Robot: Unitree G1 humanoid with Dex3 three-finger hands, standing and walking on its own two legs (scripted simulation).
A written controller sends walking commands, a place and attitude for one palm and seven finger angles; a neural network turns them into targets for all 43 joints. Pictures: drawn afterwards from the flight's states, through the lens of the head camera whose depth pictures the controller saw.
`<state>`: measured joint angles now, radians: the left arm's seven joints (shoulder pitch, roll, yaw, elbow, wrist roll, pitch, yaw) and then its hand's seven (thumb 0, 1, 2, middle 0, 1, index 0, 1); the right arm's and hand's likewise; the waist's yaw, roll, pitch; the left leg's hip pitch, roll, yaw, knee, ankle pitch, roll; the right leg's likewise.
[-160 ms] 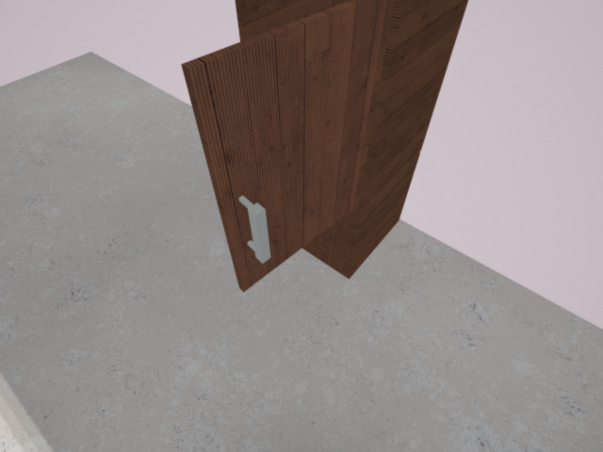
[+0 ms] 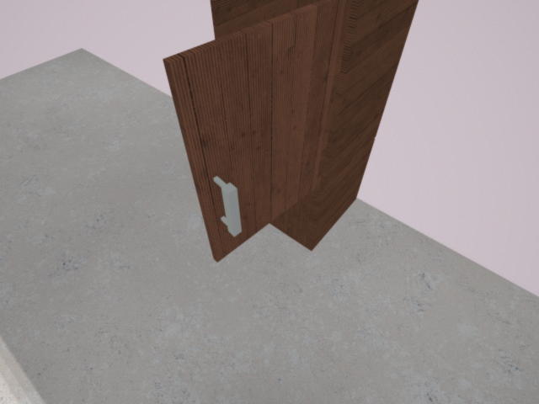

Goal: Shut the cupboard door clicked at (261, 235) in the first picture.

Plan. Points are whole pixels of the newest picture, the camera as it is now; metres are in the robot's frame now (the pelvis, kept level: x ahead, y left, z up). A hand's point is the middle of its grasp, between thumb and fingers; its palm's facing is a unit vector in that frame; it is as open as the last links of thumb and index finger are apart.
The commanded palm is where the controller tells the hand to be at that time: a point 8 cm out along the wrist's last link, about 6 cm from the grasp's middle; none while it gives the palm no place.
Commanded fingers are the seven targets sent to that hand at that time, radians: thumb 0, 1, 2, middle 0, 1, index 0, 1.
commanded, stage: stand and wait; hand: left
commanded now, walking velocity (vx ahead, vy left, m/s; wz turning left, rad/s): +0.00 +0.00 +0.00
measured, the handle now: (226, 206) +0.54 +0.14 -0.11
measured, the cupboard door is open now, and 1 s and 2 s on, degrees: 83 83 83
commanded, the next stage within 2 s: look at it before walking up in 0.12 s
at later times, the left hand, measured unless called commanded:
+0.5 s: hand out of the picture +0.04 +0.21 -0.17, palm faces +0.01 -0.96 -0.28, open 7.4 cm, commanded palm none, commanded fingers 0.00 0.90 0.90 -0.20 -0.30 -0.20 -0.30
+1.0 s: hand out of the picture +0.04 +0.20 -0.18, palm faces -0.03 -0.97 -0.26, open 7.4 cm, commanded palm none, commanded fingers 0.00 0.90 0.90 -0.20 -0.30 -0.20 -0.30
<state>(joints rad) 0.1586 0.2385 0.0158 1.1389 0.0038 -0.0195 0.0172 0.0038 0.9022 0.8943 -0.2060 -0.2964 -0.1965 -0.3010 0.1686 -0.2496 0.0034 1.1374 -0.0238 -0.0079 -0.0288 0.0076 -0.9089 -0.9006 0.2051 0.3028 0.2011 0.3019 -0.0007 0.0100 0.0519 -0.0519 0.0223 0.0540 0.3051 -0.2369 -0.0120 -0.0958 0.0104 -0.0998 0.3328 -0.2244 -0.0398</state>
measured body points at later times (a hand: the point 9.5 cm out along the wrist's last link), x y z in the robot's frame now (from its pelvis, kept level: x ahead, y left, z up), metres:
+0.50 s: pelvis +0.00 +0.00 +0.00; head +0.02 -0.01 +0.45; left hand +0.04 +0.26 -0.15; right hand +0.03 -0.26 -0.15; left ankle -0.05 +0.12 -0.75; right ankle -0.03 -0.09 -0.75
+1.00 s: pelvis -0.01 +0.00 -0.01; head +0.01 -0.01 +0.44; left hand +0.04 +0.25 -0.16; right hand +0.02 -0.26 -0.16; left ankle -0.05 +0.12 -0.75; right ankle -0.03 -0.09 -0.75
